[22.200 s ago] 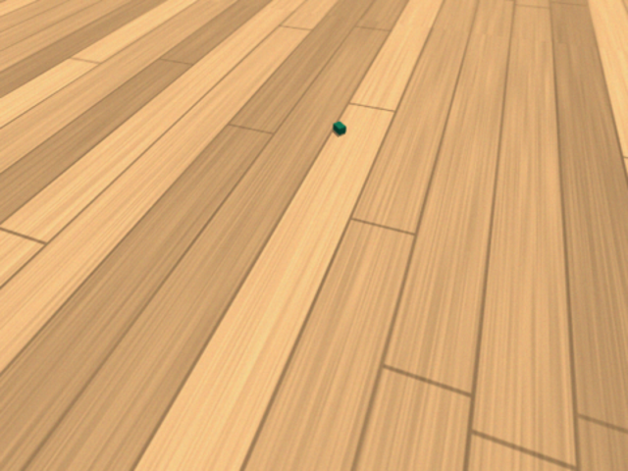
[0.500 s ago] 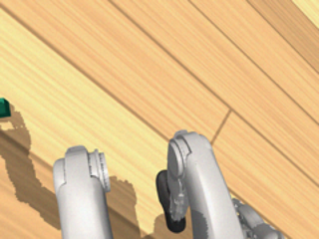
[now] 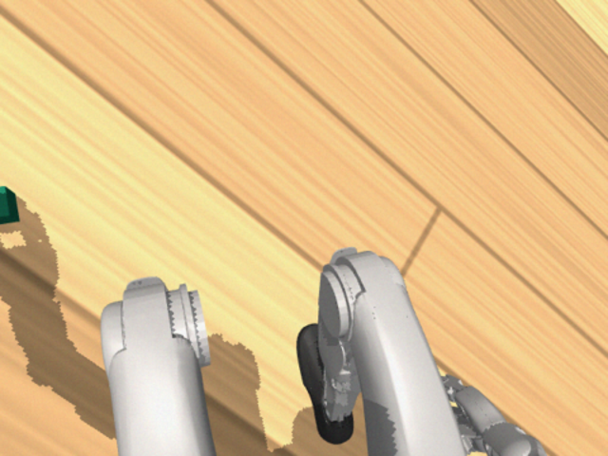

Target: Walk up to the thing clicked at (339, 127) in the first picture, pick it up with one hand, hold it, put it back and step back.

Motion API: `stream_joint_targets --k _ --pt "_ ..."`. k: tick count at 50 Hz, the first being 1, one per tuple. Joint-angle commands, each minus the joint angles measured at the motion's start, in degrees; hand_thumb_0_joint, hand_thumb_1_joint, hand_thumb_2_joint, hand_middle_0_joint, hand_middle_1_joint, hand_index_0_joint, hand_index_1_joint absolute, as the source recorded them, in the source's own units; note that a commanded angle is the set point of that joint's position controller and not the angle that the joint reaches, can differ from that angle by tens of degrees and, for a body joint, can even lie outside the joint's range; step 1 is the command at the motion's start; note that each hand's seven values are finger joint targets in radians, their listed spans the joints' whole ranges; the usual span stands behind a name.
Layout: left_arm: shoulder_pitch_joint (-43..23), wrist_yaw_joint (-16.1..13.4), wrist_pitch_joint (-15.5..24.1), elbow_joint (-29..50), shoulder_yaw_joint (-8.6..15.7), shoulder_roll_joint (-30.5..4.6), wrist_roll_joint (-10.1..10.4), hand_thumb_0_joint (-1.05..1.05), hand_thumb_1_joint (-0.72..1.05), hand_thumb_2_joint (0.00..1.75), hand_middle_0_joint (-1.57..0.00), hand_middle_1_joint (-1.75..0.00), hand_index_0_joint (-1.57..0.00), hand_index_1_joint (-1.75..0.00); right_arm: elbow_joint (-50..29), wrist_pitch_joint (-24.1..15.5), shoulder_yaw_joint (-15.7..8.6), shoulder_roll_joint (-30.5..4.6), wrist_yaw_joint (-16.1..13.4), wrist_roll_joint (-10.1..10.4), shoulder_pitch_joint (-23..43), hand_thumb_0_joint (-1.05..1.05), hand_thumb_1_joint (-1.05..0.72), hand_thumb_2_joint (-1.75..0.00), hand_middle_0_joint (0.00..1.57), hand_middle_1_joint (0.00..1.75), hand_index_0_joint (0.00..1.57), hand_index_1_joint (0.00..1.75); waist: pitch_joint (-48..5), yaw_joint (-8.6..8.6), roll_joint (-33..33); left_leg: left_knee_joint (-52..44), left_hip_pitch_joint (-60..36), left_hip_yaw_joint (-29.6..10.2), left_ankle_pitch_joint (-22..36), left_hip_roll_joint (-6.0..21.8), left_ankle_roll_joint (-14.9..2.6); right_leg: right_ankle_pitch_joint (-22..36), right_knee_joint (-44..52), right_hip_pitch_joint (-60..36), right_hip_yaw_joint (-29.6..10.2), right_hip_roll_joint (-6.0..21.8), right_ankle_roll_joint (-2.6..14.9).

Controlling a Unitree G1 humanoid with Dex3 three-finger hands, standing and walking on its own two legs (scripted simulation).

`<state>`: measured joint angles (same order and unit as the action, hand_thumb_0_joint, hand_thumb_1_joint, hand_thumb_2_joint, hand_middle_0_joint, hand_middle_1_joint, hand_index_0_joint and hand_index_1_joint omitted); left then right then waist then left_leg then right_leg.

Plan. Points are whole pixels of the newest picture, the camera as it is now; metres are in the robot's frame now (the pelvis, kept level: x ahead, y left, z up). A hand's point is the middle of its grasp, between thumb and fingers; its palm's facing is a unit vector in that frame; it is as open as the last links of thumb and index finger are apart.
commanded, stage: rise first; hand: left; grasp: from above
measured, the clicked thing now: out of the picture +0.44 +0.40 -0.29
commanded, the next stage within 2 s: approach in 0.14 s
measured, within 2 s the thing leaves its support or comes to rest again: neither
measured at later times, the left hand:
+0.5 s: hand out of the picture +0.41 +0.40 -0.16, palm faces -0.46 -0.10 -0.88, open 11.8 cm
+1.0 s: hand out of the picture +0.40 +0.39 -0.16, palm faces -0.54 -0.15 -0.83, open 11.3 cm
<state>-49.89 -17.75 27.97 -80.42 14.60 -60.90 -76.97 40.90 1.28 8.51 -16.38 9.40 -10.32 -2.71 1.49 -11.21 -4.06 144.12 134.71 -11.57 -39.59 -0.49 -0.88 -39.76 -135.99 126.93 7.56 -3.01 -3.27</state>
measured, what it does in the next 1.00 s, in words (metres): stands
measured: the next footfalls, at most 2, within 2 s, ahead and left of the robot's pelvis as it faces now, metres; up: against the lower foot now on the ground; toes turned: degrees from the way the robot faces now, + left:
none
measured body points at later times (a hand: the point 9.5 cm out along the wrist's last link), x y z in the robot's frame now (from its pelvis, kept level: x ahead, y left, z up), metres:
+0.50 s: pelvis +0.00 +0.00 +0.00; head +0.23 +0.13 +0.37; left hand +0.43 +0.40 -0.11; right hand +0.11 -0.26 -0.09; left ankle +0.07 +0.12 -0.28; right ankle +0.11 -0.13 -0.27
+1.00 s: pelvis +0.00 -0.01 +0.01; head +0.24 +0.10 +0.37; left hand +0.43 +0.40 -0.11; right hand +0.07 -0.27 -0.09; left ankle +0.07 +0.12 -0.28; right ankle +0.11 -0.13 -0.28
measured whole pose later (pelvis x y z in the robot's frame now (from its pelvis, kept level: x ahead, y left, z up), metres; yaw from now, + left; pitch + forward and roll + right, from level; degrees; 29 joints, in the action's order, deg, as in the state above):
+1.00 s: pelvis +0.00 -0.01 +0.01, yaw +1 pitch +30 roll -11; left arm -54.9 -14.0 21.5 -86.4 7.7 -58.7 -71.2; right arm 40.4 -0.8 10.6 -16.8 8.5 -9.2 -5.9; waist 2.9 -14.2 -3.1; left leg 140.9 134.0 -10.3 -38.2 -0.1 -0.3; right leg -38.2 -134.1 127.6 6.4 -2.9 -3.5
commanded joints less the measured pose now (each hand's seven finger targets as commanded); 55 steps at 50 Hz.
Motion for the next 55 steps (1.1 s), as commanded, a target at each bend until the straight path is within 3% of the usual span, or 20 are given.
stream_joint_targets --k 1,4,8,14,16,20,22,24,26,27,29,32,35,38,40,42,44,48,51,55 --pt "-14.2 -1.9 0.1 9.3 2.3 -18.7 1.8 0.0 -0.16 0.69 -0.44 -0.63 -0.43 -0.64 -0.8 0.2 -5.2 -16.2 -1.0 0.1 -9.4 0.0 -0.9 -0.9 0.2 0.3 0.2 0.3 -38.1 0.91 24.2 -16.1 -34.2 4.8 13.4 0.7 -0.69 12.3 11.4 -12.9 4.2 -1.7 4.77" --pt "-13.2 -2.0 0.2 7.7 2.4 -18.2 2.2 0.0 -0.18 0.71 -0.43 -0.63 -0.41 -0.65 -0.6 0.1 -5.2 -16.3 -0.9 0.1 -9.3 0.0 -0.9 -0.9 0.2 0.3 0.2 0.3 -36.2 0.45 24.3 -16.6 -33.8 4.3 12.6 0.7 -0.55 11.4 10.9 -12.1 4.7 -1.5 4.65" --pt "-15.7 -2.4 0.2 10.4 3.6 -20.3 1.8 0.0 -0.17 0.7 -0.43 -0.64 -0.42 -0.65 -1.9 0.0 -5.4 -16.5 -1.0 0.3 -8.3 0.0 -0.9 -0.9 0.2 0.3 0.2 0.3 -38.4 0.98 26.2 -17.2 -34.6 4.2 11.8 0.9 -0.2 11.0 10.6 -11.7 4.6 -1.5 5.02" --pt "-14.7 -2.3 -0.3 8.0 2.1 -19.1 1.0 0.0 -0.18 0.7 -0.45 -0.64 -0.43 -0.66 -1.7 -0.2 -5.2 -16.1 -1.2 0.2 -8.3 0.0 -0.9 -0.9 0.2 0.3 0.2 0.3 -36.7 0.48 24.4 -16.6 -32.0 5.3 9.5 0.7 -0.58 9.8 11.8 -12.3 4.0 -1.7 5.0" --pt "-16.1 -1.8 -0.5 8.1 0.7 -17.2 1.2 0.0 -0.15 0.69 -0.46 -0.63 -0.45 -0.64 -1.9 -0.3 -5.2 -16.2 -1.3 0.2 -8.8 0.0 -0.9 -0.9 0.2 0.3 0.2 0.3 -36.8 -0.48 24.2 -16.7 -32.0 5.1 9.4 0.7 -0.62 9.8 12.0 -11.9 4.2 -1.6 4.96" --pt "-20.1 -1.7 -0.9 7.0 -5.4 -10.6 1.6 0.0 -0.16 0.68 -0.44 -0.66 -0.44 -0.67 0.0 -0.7 -5.2 -16.0 -1.2 0.2 -10.9 0.0 -0.9 -0.9 0.2 0.3 0.2 0.3 -33.8 -3.59 23.4 -17.6 -32.4 3.5 8.0 1.0 -0.34 9.2 11.8 -8.8 5.2 -1.5 4.85" --pt "-21.5 -2.3 -0.9 6.2 -6.7 -9.3 1.5 0.0 -0.17 0.69 -0.44 -0.66 -0.43 -0.67 0.0 -1.1 -5.0 -16.1 -1.2 0.1 -11.8 0.0 -0.91 -0.9 0.2 0.3 0.2 0.3 -33.9 -4.51 23.5 -17.2 -33.1 3.3 8.5 1.1 -0.2 10.0 12.0 -9.1 5.2 -1.5 4.6" --pt "-23.8 -3.4 -1.2 6.4 -5.5 -12.0 0.9 0.0 -0.16 0.68 -0.46 -0.65 -0.45 -0.66 0.3 -1.3 -4.7 -16.2 -1.4 0.1 -12.5 0.0 -0.91 -0.9 0.2 0.3 0.2 0.3 -36.1 -3.84 24.8 -16.7 -34.3 3.6 10.0 1.1 0.0 11.0 11.7 -10.0 5.0 -1.4 4.68" --pt "-24.3 -5.0 -1.7 7.3 -2.7 -15.2 0.1 0.0 -0.15 0.67 -0.48 -0.62 -0.46 -0.64 -0.4 -1.2 -4.3 -16.2 -1.3 -0.1 -12.4 0.0 -0.91 -0.9 0.2 0.3 0.2 0.3 -39.4 -2.0 27.5 -16.5 -35.9 4.4 12.9 1.0 0.19 13.1 11.5 -12.0 4.7 -1.4 4.78" --pt "-23.2 -5.6 -2.6 5.1 -2.6 -14.5 -0.2 0.0 -0.14 0.67 -0.48 -0.62 -0.47 -0.64 -0.7 -1.3 -4.2 -16.0 -1.3 0.1 -12.9 0.0 -0.91 -0.9 0.2 0.3 0.2 0.3 -38.7 -2.39 27.8 -16.5 -36.1 4.4 13.9 0.8 0.24 13.7 10.9 -11.7 4.8 -1.4 4.87" --pt "-21.6 -6.8 -3.9 5.0 -1.2 -15.2 -0.9 0.0 -0.13 0.67 -0.49 -0.61 -0.47 -0.62 -1.0 -1.5 -4.2 -15.9 -1.1 0.1 -12.5 0.0 -0.9 -0.9 0.2 0.3 0.2 0.3 -40.2 -1.03 30.2 -17.6 -38.1 4.6 16.1 0.9 0.56 15.1 10.3 -11.7 4.8 -1.4 5.13" --pt "-21.2 -8.0 -6.0 5.2 0.5 -17.1 -1.2 0.0 -0.13 0.66 -0.49 -0.59 -0.47 -0.61 -1.8 -1.7 -4.5 -16.4 -1.0 0.6 -12.2 0.0 -0.9 -0.9 0.2 0.3 0.2 0.3 -42.1 -0.38 32.0 -18.5 -37.9 4.9 17.1 0.5 0.47 16.2 10.0 -12.3 4.6 -1.2 5.4" --pt "-20.9 -7.8 -8.5 6.8 1.2 -18.5 -0.2 0.0 -0.1 0.64 -0.51 -0.56 -0.49 -0.58 -2.6 -1.6 -4.6 -16.5 -1.2 1.6 -11.3 0.0 -0.9 -0.9 0.2 0.3 0.2 0.3 -43.7 0.7 31.5 -18.7 -36.1 6.1 15.8 0.3 -0.16 15.7 11.2 -13.4 3.6 -1.4 5.42" --pt "-15.5 -5.5 -10.6 1.8 -1.9 -14.6 1.6 0.0 -0.11 0.64 -0.5 -0.58 -0.49 -0.59 -2.3 -1.7 -4.5 -15.7 -1.4 2.0 -11.9 0.0 -0.9 -0.9 0.2 0.3 0.2 0.3 -38.2 -0.48 24.1 -18.2 -29.5 7.1 11.5 0.0 -1.2 13.6 14.0 -15.1 2.7 -1.5 4.95" --pt "-14.2 -2.7 -11.6 -0.2 -4.8 -11.7 3.4 0.0 -0.12 0.64 -0.49 -0.57 -0.48 -0.59 -2.2 -1.7 -4.5 -15.6 -1.5 2.4 -12.2 0.0 -0.9 -0.89 0.2 0.3 0.2 0.3 -33.7 -2.36 18.4 -17.9 -24.5 7.1 7.9 -0.1 -2.01 11.0 15.5 -15.7 2.1 -1.6 4.53" --pt "-14.9 -0.6 -11.2 0.1 -5.3 -11.2 5.7 0.0 -0.12 0.64 -0.48 -0.6 -0.48 -0.61 -2.0 -1.8 -4.5 -15.6 -1.7 2.4 -12.5 0.0 -0.9 -0.89 0.2 0.3 0.2 0.3 -33.4 -2.61 15.3 -18.3 -22.2 6.4 5.4 0.1 -2.2 8.3 15.9 -16.7 2.2 -1.4 4.4" --pt "-17.0 1.4 -9.9 0.8 -6.3 -10.2 6.9 0.0 -0.09 0.62 -0.5 -0.61 -0.5 -0.61 -1.8 -1.9 -4.2 -16.1 -1.9 2.2 -13.2 0.0 -0.9 -0.89 0.2 0.3 0.2 0.3 -32.9 -4.48 13.8 -17.7 -22.3 5.7 4.9 0.3 -2.11 7.9 15.9 -17.1 2.8 -1.3 4.15" --pt "-22.4 2.6 -4.1 3.0 -5.5 -13.2 7.3 0.0 -0.05 0.58 -0.56 -0.55 -0.56 -0.56 -1.1 -2.0 -2.8 -16.3 -2.2 0.9 -14.0 0.0 -0.91 -0.9 0.2 0.3 0.2 0.3 -33.5 -5.88 14.4 -15.3 -24.1 5.2 6.3 0.5 -1.7 8.5 15.7 -18.7 2.6 -1.3 3.97" --pt "-22.9 0.7 0.5 4.2 -2.6 -16.7 5.9 0.0 -0.06 0.58 -0.52 -0.6 -0.53 -0.59 -1.0 -1.4 -1.7 -16.6 -2.3 -0.6 -13.0 0.0 -0.9 -0.9 0.2 0.3 0.2 0.3 -35.5 -4.13 20.1 -14.6 -29.8 5.7 9.0 0.8 -0.63 9.9 15.2 -19.0 2.6 -1.5 4.57" --pt "-19.9 -4.0 2.9 -0.3 -2.4 -17.2 0.4 0.0 -0.13 0.65 -0.46 -0.63 -0.45 -0.63 -0.9 -0.1 -1.0 -16.9 -2.1 -1.5 -11.3 0.0 -0.9 -0.9 0.2 0.3 0.2 0.3 -35.9 -3.85 25.5 -15.3 -35.2 4.7 12.0 1.3 0.14 11.2 12.4 -15.2 4.5 -2.0 4.95"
